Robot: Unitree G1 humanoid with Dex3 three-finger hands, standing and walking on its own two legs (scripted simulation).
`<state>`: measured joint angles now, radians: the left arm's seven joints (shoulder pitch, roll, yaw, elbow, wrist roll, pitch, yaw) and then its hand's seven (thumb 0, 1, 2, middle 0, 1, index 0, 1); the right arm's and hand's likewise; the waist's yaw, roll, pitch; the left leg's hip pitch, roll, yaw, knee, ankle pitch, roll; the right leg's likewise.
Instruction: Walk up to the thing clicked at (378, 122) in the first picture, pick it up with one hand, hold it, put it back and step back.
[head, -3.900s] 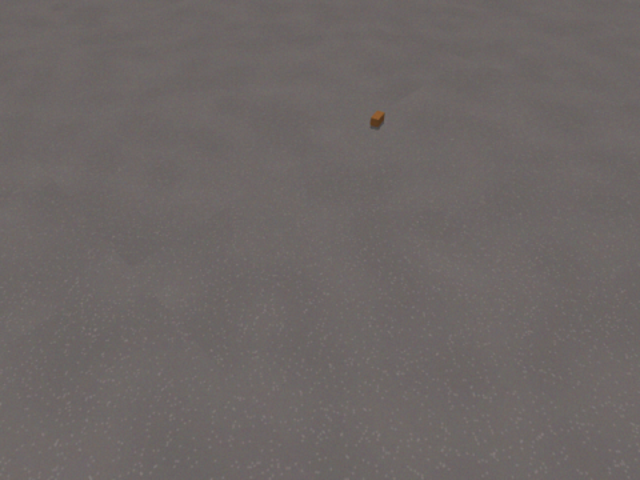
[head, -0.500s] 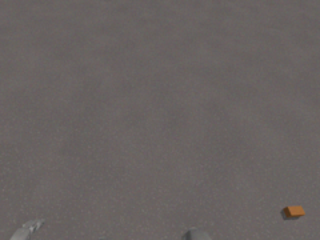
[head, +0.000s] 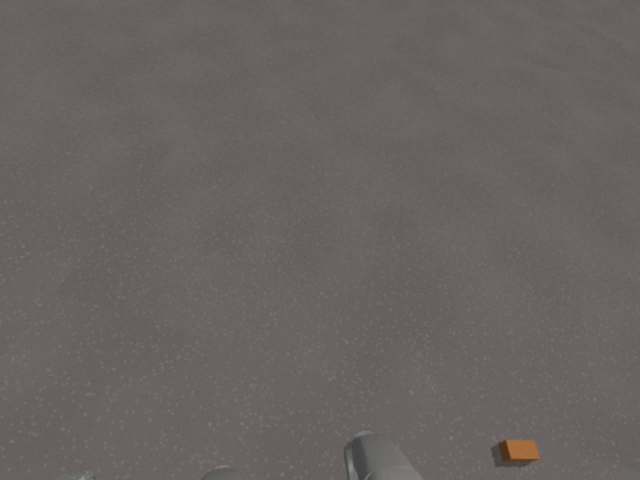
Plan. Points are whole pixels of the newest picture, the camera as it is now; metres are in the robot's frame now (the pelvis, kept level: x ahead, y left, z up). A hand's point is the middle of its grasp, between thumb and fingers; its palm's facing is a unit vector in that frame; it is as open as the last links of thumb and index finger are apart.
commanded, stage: walk up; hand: left
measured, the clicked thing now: (518, 451) +0.27 -0.67 -0.72
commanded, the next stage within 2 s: none
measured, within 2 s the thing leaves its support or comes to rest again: neither
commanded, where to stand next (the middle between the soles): -0.06 -0.97 m, yaw +8 degrees
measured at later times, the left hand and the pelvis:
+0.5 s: hand out of the picture +0.10 +0.06 -0.16, palm faces -0.04 -0.95 -0.32, open 7.3 cm; pelvis +0.02 -0.22 +0.00, yaw +3 degrees
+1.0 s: hand out of the picture +0.10 -0.17 -0.15, palm faces -0.07 -0.94 -0.34, open 7.3 cm; pelvis +0.00 -0.44 -0.01, yaw +1 degrees
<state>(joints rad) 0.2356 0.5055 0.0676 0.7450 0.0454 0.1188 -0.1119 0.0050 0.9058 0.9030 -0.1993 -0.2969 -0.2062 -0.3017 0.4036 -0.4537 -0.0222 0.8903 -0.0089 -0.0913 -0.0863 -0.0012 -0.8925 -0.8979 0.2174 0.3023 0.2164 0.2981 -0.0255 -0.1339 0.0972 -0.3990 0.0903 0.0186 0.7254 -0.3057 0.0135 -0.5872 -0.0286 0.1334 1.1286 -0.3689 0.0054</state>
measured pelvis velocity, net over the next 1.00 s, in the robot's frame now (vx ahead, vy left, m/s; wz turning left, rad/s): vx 0.00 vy -0.44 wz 0.02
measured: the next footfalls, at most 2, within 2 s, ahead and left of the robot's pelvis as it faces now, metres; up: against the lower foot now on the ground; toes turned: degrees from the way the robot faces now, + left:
right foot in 0.14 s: +0.10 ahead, -0.28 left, +0.00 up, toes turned -1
left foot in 0.42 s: +0.10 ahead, -0.13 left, +0.00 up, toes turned +7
